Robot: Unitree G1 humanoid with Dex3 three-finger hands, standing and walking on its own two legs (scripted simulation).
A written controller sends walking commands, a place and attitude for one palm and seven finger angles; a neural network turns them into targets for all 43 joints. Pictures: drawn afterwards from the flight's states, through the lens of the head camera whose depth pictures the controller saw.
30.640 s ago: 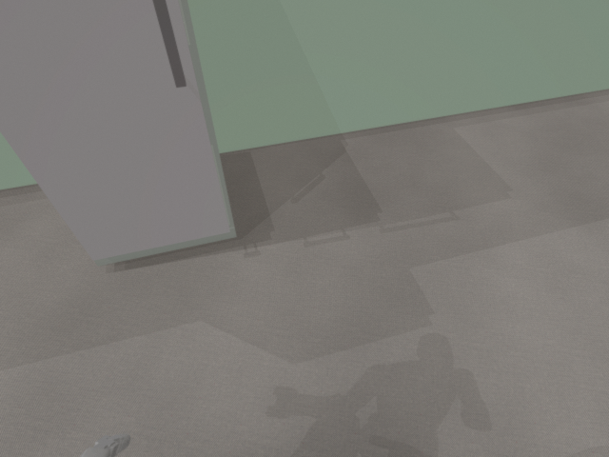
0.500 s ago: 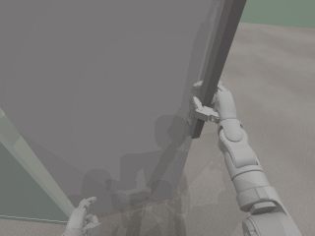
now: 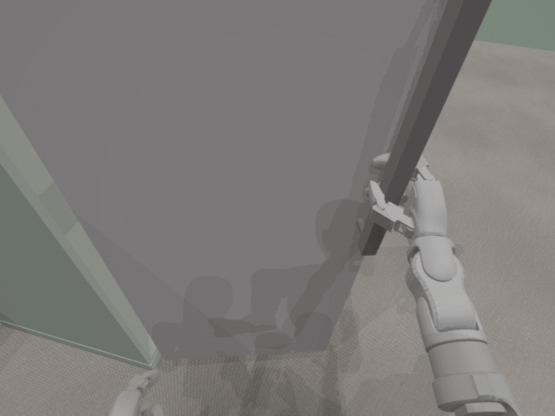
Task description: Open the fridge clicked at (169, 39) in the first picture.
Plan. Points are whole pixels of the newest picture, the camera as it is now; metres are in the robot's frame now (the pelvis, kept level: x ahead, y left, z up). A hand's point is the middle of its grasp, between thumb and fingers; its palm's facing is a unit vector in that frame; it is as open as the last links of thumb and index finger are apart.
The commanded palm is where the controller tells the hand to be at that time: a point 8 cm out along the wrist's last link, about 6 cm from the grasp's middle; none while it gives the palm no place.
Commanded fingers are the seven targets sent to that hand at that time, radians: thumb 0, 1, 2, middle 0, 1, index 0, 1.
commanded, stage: stop walking and hold the door back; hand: right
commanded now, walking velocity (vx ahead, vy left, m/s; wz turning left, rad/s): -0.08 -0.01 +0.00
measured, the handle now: (397, 147) +0.43 -0.10 +0.20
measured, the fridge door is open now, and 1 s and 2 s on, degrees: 71 72 72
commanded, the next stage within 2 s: loosen the grip on the handle in 0.08 s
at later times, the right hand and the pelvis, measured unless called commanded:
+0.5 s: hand (385, 210) +0.37 -0.10 +0.14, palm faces +0.01 +0.99 -0.10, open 11.4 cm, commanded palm +0.35 -0.14 +0.14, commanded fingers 0.00 0.55 -0.20 0.36 1.28 0.36 1.28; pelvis +0.00 +0.02 +0.00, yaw -3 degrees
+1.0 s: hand (406, 219) +0.38 -0.13 +0.12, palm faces +0.01 +0.99 -0.12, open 14.6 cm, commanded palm +0.36 -0.19 +0.13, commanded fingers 0.00 0.55 -0.20 0.25 1.15 0.25 1.15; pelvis +0.01 +0.04 +0.00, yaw -3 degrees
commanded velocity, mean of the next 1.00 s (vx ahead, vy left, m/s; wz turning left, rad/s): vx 0.00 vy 0.00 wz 0.00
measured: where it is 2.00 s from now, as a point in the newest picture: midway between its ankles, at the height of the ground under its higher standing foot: outside the picture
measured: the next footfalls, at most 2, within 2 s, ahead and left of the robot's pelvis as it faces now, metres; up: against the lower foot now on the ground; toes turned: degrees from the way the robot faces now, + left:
none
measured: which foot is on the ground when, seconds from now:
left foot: down 0.00-1.00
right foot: down 0.00-1.00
